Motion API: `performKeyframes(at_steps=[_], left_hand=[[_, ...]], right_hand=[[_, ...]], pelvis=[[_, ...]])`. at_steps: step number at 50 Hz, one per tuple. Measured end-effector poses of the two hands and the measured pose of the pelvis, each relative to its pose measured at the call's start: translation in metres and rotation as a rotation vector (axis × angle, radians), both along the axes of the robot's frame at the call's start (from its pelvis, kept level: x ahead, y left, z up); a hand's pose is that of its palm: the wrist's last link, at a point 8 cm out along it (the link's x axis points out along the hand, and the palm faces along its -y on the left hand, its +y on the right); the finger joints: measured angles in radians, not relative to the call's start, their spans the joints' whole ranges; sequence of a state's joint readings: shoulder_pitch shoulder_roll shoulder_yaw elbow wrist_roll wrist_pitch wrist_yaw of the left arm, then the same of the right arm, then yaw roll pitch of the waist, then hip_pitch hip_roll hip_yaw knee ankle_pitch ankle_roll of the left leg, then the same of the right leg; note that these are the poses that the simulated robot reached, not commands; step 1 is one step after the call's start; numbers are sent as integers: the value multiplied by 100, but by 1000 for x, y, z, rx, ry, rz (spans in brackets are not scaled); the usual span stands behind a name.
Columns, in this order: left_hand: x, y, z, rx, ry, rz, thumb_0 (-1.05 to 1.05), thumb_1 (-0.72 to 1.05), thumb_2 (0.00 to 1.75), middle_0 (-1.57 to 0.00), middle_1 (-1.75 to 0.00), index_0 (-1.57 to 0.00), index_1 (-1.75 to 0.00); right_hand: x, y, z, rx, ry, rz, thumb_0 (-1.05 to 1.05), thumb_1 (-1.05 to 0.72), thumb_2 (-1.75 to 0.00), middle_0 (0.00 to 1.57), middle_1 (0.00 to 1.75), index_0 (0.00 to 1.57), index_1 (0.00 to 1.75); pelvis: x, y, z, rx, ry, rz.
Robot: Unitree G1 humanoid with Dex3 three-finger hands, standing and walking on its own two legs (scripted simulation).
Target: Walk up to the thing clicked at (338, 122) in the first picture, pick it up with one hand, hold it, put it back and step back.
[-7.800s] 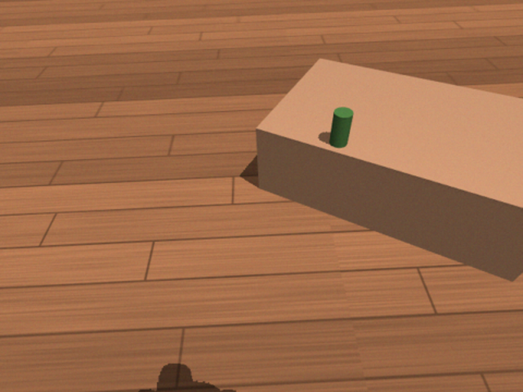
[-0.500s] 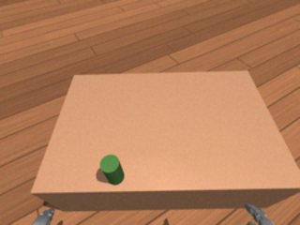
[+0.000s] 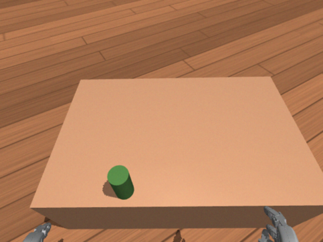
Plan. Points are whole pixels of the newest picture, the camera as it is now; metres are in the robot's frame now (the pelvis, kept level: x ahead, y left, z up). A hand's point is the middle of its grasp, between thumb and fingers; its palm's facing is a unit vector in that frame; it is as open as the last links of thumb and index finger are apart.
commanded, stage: go down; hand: left
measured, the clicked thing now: (121, 183) +0.39 +0.19 -0.27
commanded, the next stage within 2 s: none
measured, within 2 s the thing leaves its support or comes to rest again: neither
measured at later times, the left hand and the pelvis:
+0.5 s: hand out of the picture +0.13 +0.28 -0.08, palm faces +0.06 -0.94 -0.33, open 17.5 cm; pelvis -0.01 +0.00 -0.02, yaw +0 degrees
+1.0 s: hand (37, 206) +0.24 +0.33 -0.03, palm faces +0.15 -0.96 -0.25, open 17.4 cm; pelvis -0.02 +0.00 -0.01, yaw +0 degrees
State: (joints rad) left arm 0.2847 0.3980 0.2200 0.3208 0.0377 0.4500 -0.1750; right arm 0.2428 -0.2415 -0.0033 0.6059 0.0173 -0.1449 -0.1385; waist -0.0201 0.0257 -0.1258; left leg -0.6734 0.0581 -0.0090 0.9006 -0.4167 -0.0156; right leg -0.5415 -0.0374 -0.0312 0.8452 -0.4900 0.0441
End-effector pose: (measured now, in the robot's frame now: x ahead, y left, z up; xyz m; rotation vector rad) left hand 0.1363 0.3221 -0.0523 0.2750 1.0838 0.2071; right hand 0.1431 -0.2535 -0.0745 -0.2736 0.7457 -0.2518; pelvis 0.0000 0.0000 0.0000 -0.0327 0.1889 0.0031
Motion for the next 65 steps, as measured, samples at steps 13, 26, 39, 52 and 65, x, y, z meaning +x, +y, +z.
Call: performKeyframes(at_steps=[13, 26, 39, 52, 65], left_hand=[[-13, 3, 2, 14, -26, 14, 0, -59, 6, -8, -5, -7, -7], [-21, 6, 4, 13, -41, 18, 0, -58, 6, -7, -5, -7, -7], [10, 24, 19, 21, -159, 38, -1, -52, 9, -7, -4, -5, -6], [88, 59, 51, -66, -323, 22, 0, -52, 8, -6, -2, -4, -5], [109, 75, 55, -100, -436, -11, -1, -52, 9, -6, -1, -3, -5]], right_hand=[[-4, 7, -6, -11, -55, -1, 1, -89, -89, 21, 30, 20, 30], [-9, 9, -3, -28, -105, -5, 2, -88, -89, 21, 30, 20, 30], [-19, 8, -5, -53, -97, 11, 2, -88, -89, 21, 30, 21, 30], [-52, -10, -6, -91, 4, -36, 1, -91, -90, 21, 30, 21, 30], [-83, -15, -14, -110, 153, -43, 1, -91, -90, 21, 30, 21, 30]], pelvis=[[-8, 2, -12, -12, 16, 7], [-14, 4, -16, -20, 13, 10], [-21, 2, -16, -21, 1, 16], [-21, 3, -9, -17, 8, 0], [-19, 5, -7, -12, 27, -16]])
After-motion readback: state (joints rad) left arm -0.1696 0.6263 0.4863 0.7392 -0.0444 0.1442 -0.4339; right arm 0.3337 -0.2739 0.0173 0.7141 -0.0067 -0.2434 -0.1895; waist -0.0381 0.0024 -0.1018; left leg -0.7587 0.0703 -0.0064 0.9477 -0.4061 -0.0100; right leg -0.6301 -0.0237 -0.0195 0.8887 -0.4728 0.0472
